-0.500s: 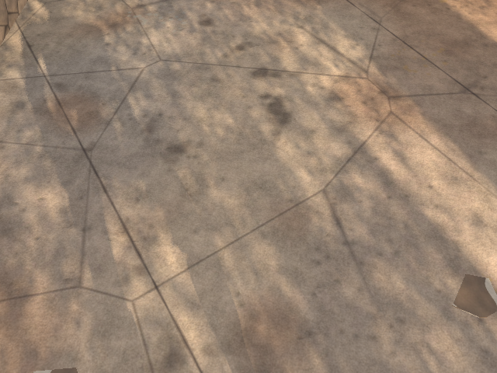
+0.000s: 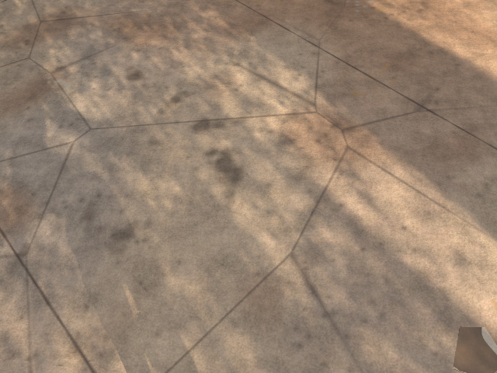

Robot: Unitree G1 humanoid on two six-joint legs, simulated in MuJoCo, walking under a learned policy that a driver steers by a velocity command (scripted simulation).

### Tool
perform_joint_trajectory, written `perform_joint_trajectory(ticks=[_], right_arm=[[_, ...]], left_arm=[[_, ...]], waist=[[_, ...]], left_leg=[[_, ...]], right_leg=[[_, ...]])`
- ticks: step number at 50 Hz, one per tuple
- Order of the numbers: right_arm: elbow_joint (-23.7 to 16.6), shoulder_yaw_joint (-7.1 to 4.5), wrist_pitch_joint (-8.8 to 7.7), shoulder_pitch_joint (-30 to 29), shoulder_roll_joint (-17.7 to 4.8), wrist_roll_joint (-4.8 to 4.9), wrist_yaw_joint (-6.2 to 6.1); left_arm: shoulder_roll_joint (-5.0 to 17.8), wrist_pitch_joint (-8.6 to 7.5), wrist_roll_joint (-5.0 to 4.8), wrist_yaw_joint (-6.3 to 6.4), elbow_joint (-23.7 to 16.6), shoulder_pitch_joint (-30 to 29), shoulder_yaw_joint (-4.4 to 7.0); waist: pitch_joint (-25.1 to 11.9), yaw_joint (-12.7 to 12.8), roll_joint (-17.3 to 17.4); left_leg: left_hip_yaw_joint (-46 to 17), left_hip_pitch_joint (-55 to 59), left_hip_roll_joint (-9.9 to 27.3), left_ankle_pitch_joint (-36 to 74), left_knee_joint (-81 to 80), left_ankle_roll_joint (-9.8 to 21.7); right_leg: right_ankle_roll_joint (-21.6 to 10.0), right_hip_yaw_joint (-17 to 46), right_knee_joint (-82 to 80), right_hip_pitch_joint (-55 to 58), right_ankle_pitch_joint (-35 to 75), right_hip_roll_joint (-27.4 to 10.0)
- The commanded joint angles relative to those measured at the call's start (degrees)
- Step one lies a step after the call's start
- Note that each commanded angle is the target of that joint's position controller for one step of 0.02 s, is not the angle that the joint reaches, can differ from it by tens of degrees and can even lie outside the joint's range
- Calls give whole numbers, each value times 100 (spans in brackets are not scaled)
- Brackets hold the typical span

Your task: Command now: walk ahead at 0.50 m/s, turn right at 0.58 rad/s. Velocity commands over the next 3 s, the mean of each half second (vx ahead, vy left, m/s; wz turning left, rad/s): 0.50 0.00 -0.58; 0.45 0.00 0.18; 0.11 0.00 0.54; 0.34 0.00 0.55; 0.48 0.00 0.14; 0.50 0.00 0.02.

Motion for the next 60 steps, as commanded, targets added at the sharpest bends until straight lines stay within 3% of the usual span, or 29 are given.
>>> perform_joint_trajectory(ticks=[1,5,7,8,9,10,11,12,13,15,19,23,26,30,32,34,35,36,37,38,39,41,46,51,56,57,58,59,60], right_arm=[[-667,-16,-100,-881,-375,25,35],[-920,31,-212,-1033,-485,95,46],[-705,-48,-269,-119,-705,127,-37],[-485,-124,-327,699,-880,136,-112],[-387,-209,-392,1580,-1176,32,-218],[-425,-306,-359,1995,-1657,-138,-288],[-428,-334,-273,1748,-1603,-38,-232],[-530,-219,-236,1254,-1018,18,-206],[-531,-114,-244,984,-608,50,-183],[-374,-65,-299,1026,-518,44,-193],[-151,-113,-507,1362,-627,163,-104],[-13,-131,-508,1612,-661,147,-95],[159,-100,-513,1889,-652,135,-49],[423,-133,-410,2291,-910,197,-50],[524,-157,-340,2364,-1054,172,-63],[576,-125,-291,2337,-1015,224,-71],[313,-24,-312,2234,-702,258,-51],[111,104,-295,2785,-70,371,-25],[253,-95,-196,2413,-752,248,-110],[178,-113,-203,2121,-687,264,-81],[232,-94,-200,2081,-554,270,-57],[363,-121,-51,2230,-465,125,13],[168,-152,127,1787,-243,73,94],[-190,-24,124,915,-82,60,201],[-312,-126,91,1174,-418,-40,181],[-224,-174,36,1566,-494,-61,141],[-119,-247,-59,2040,-704,-112,55],[-180,-391,-120,2108,-1374,-69,-29],[-277,-553,-20,2149,-1884,204,-28]], left_arm=[[833,-29,35,61,-221,544,158],[977,-24,88,137,-323,530,187],[1131,-51,83,120,-462,98,218],[1187,-93,48,55,-496,-36,227],[980,-154,-18,-16,-622,-77,175],[314,-161,-206,-17,-829,302,36],[751,-107,-70,22,-880,603,89],[869,-11,61,35,-744,372,115],[788,24,111,-27,-751,-7,90],[644,132,191,-146,-842,-211,83],[521,302,199,-304,-1081,-617,45],[461,306,189,-391,-1415,-1438,-9],[228,228,195,-428,-1569,-1986,-144],[323,168,243,-400,-1718,-2531,-192],[408,96,254,-331,-1678,-2382,-172],[645,-56,349,-213,-1202,-966,-59],[1121,-108,487,-107,-1035,37,66],[1664,-71,436,-28,-1062,93,189],[1406,-32,247,-5,-1084,-33,172],[997,-53,203,-10,-1046,-453,42],[680,-94,174,-36,-1013,-713,-37],[418,-163,120,-9,-979,-970,-108],[527,-336,50,69,-803,-814,-59],[601,-221,41,135,-699,-758,-42],[946,-51,8,202,-654,-699,102],[970,14,2,202,-677,-753,118],[966,60,-6,174,-689,-687,114],[542,87,67,141,-897,-382,12],[477,214,25,115,-1102,-40,-6]], waist=[[100,110,-552],[96,33,-712],[-225,-446,-758],[-669,-842,-562],[-1358,-1204,-276],[-2106,-1050,918],[-2291,-722,1376],[-1296,-557,487],[-627,-572,-70],[-190,-428,247],[-154,-368,358],[18,-479,284],[125,-618,281],[231,-725,300],[97,-619,355],[-729,33,154],[-1569,409,-474],[-2194,88,-1742],[-1790,205,-798],[-977,-46,-721],[-539,-220,-672],[-228,-504,-865],[-19,-739,-660],[67,-544,-844],[-301,-633,-823],[-540,-805,-653],[-871,-1071,-181],[-1233,-826,802],[-2108,-699,1349]], left_leg=[[209,-457,-312,101,-450,25],[175,223,-553,-114,-1293,235],[261,1857,-850,-494,-1713,431],[288,2996,-854,-281,-2030,565],[-468,4448,-27,-827,-2102,787],[-2624,5940,1667,-1181,-2277,1203],[-4343,5667,2057,-1439,-2818,1616],[-3555,4758,1824,-1959,-2948,1552],[-2574,3978,1454,-1755,-3104,1426],[-1428,3227,1007,-878,-3404,1191],[-438,3193,938,441,-3664,1230],[338,3398,822,798,-3800,1208],[683,3230,609,924,-3861,1146],[482,3724,777,1538,-3697,1206],[400,4054,840,2590,-3144,1173],[629,3674,485,2929,-1438,983],[781,2503,192,902,182,857],[770,586,-706,-2923,1892,677],[36,296,-519,-2641,2354,764],[-71,221,-309,-2149,2249,801],[-14,371,-168,-1826,1980,763],[51,737,-56,-1493,1784,644],[254,449,-129,-823,1611,410],[723,1030,-317,179,-327,459],[966,1690,-724,-673,-1076,879],[979,2112,-883,-588,-1458,998],[723,2884,-831,544,-2096,1169],[-986,3995,649,3639,-1718,1506],[-3132,4897,1670,4763,-2073,2739]], right_leg=[[-479,1265,3,506,2712,-1509],[-398,1506,424,693,3356,-1630],[-104,1395,1071,159,4354,-1463],[36,1218,1996,-98,4567,-1206],[141,1050,3320,-884,3359,-898],[327,325,5055,-2478,-654,-148],[297,102,5897,-3141,-1703,-199],[317,42,6116,-3369,-1175,-610],[362,-52,5861,-3319,-765,-802],[433,-145,5438,-3097,-562,-1065],[477,-277,5265,-3395,-163,-1186],[576,-436,4531,-3914,611,-1266],[553,-588,3126,-3353,1137,-1116],[452,-1109,2051,-2845,746,-1074],[347,-1159,1702,-2421,246,-888],[142,-1102,1054,-462,505,-755],[-112,225,985,1113,42,-2084],[-643,2603,460,2328,90,-3657],[-566,2429,361,1664,138,-3448],[-382,1494,221,954,427,-3105],[-193,877,-43,340,746,-2820],[56,109,-375,-334,908,-2451],[-63,-1046,-281,-497,3709,-2418],[16,-1903,32,-609,3860,-2171],[163,-1913,1450,55,4886,-2432],[255,-1971,2288,58,4669,-2338],[522,-2078,3563,-294,3608,-2067],[776,-2089,5208,-1666,-378,-1500],[993,-1155,6577,-2887,-2598,-478]])
Next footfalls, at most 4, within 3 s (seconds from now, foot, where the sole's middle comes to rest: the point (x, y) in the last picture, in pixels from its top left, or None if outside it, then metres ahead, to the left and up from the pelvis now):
0.18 left None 0.30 0.13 -0.78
0.68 right None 0.47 -0.16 -0.78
1.16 left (299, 286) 0.72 -0.02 -0.78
1.68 right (363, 299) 0.69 -0.20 -0.78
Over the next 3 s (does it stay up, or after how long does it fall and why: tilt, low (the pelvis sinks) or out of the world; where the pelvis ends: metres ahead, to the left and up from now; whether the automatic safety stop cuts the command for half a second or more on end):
stays up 1.18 0.19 0.00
